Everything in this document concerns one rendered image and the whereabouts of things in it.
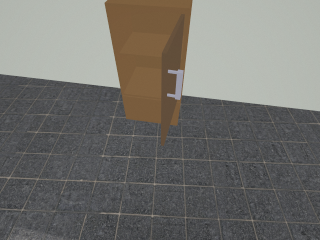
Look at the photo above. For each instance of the cupboard door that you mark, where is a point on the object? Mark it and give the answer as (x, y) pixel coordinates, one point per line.
(170, 60)

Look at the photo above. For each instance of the handle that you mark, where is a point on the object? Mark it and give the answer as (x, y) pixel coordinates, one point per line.
(179, 81)

